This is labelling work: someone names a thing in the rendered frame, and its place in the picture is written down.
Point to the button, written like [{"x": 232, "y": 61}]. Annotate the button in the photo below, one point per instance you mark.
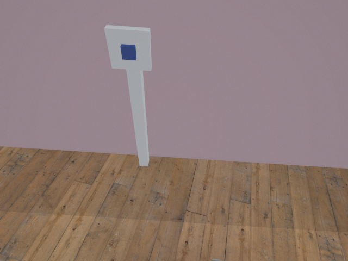
[{"x": 128, "y": 52}]

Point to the panel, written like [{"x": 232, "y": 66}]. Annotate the panel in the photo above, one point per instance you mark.
[{"x": 141, "y": 38}]

